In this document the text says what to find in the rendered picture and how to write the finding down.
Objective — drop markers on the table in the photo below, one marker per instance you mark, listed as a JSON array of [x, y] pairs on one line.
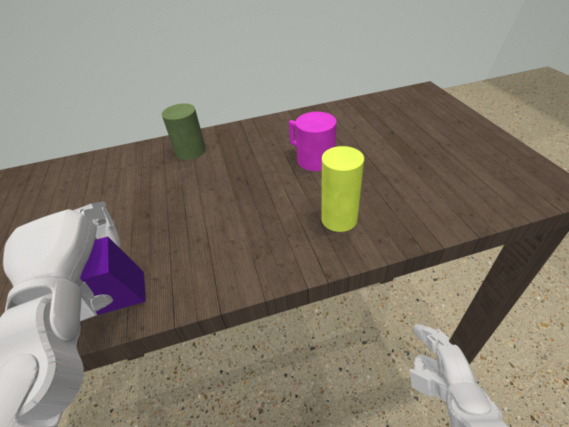
[[236, 234]]

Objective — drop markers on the right robot forearm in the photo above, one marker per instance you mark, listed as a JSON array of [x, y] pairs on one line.
[[468, 405]]

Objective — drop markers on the right robot hand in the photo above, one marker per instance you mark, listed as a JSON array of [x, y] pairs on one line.
[[433, 377]]

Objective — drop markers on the left robot forearm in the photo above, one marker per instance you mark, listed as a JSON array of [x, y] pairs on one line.
[[41, 371]]

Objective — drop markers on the left robot hand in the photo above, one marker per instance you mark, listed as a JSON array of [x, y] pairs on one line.
[[58, 246]]

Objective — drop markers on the sponge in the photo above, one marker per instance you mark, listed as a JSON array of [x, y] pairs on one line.
[[110, 271]]

